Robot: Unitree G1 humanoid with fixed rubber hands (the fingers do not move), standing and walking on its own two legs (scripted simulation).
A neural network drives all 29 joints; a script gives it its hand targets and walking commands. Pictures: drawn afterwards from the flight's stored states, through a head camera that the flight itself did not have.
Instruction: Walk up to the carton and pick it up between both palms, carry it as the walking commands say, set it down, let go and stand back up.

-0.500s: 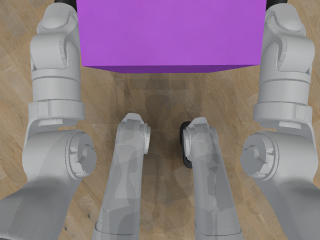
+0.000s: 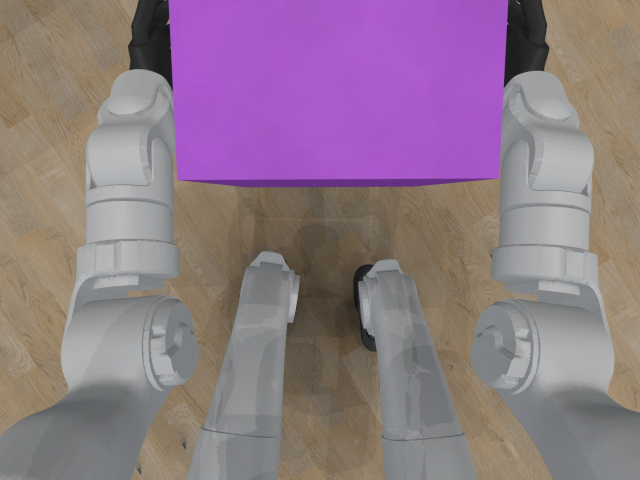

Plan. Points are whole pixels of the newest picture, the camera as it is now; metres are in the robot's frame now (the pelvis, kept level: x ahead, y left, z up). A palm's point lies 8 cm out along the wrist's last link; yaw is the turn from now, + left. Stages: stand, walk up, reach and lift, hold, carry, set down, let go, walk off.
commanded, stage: reach and lift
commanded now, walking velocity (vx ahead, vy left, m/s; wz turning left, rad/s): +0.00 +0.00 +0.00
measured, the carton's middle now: (332, 93) +0.51 +0.02 -0.14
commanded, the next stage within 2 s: none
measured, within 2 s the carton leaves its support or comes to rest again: neither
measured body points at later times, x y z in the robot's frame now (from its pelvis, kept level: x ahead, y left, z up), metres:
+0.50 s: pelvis +0.05 +0.01 +0.06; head +0.23 +0.02 +0.47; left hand +0.49 +0.19 +0.02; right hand +0.50 -0.16 +0.03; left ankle +0.14 +0.13 -0.58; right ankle +0.13 -0.12 -0.58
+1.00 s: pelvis +0.13 +0.00 +0.14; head +0.25 +0.01 +0.57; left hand +0.46 +0.20 +0.08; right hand +0.48 -0.15 +0.08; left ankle +0.14 +0.13 -0.58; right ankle +0.13 -0.12 -0.58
